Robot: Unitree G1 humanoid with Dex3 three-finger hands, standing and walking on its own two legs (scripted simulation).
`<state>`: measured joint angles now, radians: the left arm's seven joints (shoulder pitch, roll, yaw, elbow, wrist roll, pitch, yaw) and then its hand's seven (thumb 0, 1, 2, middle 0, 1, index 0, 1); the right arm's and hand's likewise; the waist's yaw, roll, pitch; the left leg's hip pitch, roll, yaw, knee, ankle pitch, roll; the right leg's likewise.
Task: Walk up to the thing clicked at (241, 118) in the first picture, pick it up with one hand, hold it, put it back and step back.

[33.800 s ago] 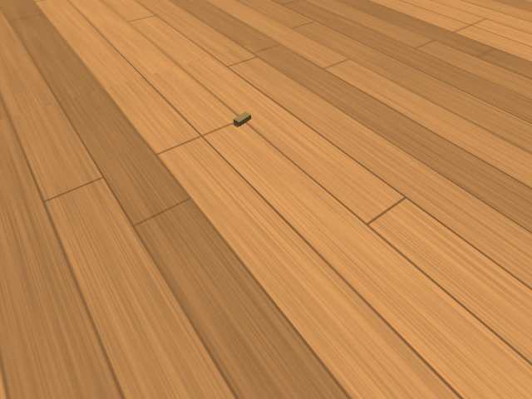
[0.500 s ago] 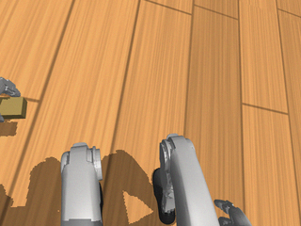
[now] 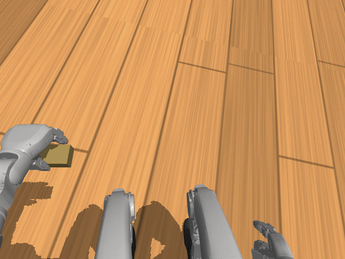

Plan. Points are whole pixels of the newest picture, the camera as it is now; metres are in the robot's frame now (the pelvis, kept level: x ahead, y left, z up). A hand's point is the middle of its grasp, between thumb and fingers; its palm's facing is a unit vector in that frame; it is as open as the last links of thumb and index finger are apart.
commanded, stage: lift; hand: left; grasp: from above
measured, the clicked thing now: (47, 155) +0.38 +0.29 -0.11
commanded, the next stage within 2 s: hold in 0.78 s
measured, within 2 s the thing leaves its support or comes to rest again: neither
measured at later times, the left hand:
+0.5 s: hand (27, 142) +0.34 +0.25 +0.08, palm faces -0.48 -0.05 -0.88, open 7.7 cm
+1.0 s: hand (26, 108) +0.37 +0.23 +0.14, palm faces -0.49 -0.05 -0.87, open 7.8 cm
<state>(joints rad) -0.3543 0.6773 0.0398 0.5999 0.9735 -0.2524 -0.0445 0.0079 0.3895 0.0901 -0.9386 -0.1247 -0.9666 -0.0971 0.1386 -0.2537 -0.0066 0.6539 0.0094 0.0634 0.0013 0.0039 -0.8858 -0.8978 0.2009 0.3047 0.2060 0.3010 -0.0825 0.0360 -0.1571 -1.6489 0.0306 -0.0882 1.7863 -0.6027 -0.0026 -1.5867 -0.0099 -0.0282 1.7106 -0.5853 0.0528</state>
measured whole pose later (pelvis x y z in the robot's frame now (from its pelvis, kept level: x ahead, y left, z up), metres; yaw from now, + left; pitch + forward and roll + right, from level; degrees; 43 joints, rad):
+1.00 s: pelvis +0.08 -0.01 +0.21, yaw +1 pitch +9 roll -1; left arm -0.26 0.43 -0.16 0.76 1.03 -0.12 0.05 0.00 0.39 0.10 -0.84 -0.34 -0.90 -0.24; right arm 0.25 -0.25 -0.05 0.74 0.04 -0.02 -0.05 0.01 -0.89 -0.90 0.20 0.30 0.20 0.30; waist -0.04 0.03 -0.08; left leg -0.61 0.04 0.02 0.83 -0.38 -0.01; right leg -0.60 -0.02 0.03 0.81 -0.37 0.03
